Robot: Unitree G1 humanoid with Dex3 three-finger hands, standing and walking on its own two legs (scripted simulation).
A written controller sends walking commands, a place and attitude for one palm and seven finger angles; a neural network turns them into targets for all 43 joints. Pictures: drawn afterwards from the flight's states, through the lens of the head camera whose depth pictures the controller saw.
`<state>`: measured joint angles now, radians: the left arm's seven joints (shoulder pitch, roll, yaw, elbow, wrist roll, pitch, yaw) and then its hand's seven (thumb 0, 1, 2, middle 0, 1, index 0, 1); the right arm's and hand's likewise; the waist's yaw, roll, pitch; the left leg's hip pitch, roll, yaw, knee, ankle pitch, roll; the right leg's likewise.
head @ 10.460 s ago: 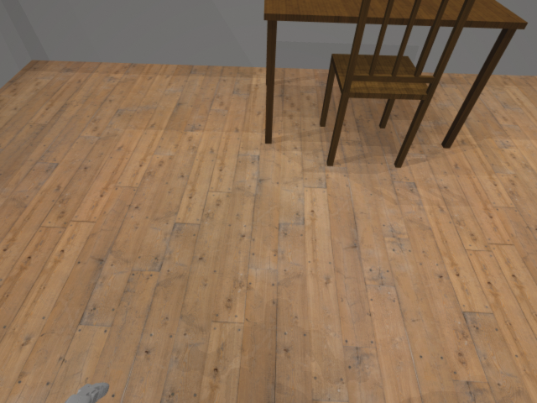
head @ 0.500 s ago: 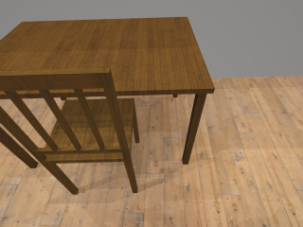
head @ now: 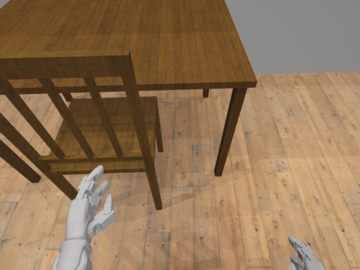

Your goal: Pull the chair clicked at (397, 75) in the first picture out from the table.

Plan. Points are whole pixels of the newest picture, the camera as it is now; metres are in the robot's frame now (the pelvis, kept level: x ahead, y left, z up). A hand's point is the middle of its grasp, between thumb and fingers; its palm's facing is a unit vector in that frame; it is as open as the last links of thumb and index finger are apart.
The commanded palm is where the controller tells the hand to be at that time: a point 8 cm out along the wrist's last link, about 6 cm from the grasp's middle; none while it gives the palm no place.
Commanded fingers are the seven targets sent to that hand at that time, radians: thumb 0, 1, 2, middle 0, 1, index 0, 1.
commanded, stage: raise the hand toward the chair's back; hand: left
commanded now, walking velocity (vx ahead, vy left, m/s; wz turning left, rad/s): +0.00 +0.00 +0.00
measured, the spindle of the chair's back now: (72, 124) +0.52 +0.33 -0.02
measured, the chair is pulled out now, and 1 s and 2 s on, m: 0.00 0.00 0.00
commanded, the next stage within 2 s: aim the fingers beside a spindle in 1.84 s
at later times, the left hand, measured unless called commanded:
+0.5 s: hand (109, 238) +0.20 +0.16 -0.03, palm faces -0.09 -1.00 -0.03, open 12.3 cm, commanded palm +0.16 +0.24 -0.02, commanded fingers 0.00 -0.01 0.51 -0.11 -0.16 -0.11 -0.16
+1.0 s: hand (82, 221) +0.23 +0.22 +0.00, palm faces +0.12 -0.99 -0.07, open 16.2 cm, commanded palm +0.20 +0.26 -0.01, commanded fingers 0.00 -0.50 0.30 -0.06 -0.08 -0.06 -0.08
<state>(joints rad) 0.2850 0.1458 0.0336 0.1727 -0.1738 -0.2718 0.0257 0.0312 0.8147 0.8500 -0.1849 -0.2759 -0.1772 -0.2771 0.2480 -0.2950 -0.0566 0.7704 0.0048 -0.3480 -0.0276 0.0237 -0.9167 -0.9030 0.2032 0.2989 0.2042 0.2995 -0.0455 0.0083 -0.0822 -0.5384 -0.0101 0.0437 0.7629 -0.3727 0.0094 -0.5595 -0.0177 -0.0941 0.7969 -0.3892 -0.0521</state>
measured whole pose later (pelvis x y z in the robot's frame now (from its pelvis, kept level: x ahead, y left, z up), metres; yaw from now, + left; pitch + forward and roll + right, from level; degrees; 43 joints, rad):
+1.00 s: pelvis -0.01 +0.02 -0.06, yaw +0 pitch +17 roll -2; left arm 0.37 0.23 0.16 -0.10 -0.24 -0.37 -0.11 0.00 -0.37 0.36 -0.08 -0.10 -0.07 -0.10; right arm 0.18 -0.22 -0.01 0.57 0.00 -0.31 -0.03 0.02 -0.90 -0.90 0.20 0.30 0.20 0.30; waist 0.02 0.01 -0.14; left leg -0.93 0.02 0.01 1.19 -0.56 0.03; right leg -0.91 -0.01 -0.12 1.14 -0.53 -0.04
